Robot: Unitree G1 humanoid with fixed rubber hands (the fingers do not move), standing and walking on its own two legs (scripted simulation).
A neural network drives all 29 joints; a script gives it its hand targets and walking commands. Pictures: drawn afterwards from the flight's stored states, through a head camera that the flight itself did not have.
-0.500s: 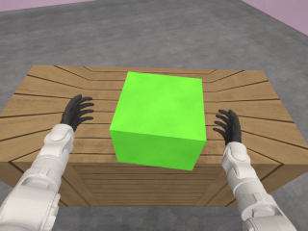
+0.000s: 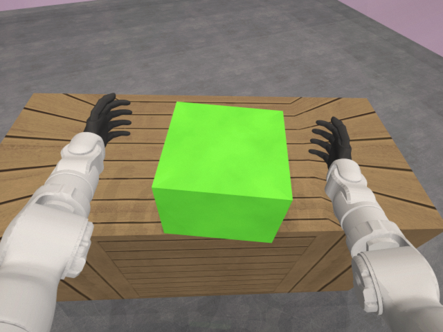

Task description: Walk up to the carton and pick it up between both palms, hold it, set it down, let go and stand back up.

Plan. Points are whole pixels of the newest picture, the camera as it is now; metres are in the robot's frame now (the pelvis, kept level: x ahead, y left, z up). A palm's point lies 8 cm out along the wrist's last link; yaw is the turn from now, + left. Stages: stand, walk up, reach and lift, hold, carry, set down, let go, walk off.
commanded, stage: reach and lift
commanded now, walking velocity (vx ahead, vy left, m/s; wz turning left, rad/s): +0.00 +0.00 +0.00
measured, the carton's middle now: (223, 171) +0.47 -0.06 -0.04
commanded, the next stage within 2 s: none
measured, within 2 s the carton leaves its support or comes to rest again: neither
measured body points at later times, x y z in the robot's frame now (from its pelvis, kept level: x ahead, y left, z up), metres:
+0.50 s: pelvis -0.01 -0.02 -0.01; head +0.06 +0.00 +0.43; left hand +0.50 +0.18 +0.11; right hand +0.43 -0.27 +0.10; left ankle -0.02 +0.12 -0.74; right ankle +0.04 -0.15 -0.74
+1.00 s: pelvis -0.03 -0.02 -0.05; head +0.09 +0.00 +0.39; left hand +0.48 +0.16 +0.02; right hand +0.41 -0.26 +0.00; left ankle -0.02 +0.12 -0.74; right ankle +0.04 -0.15 -0.74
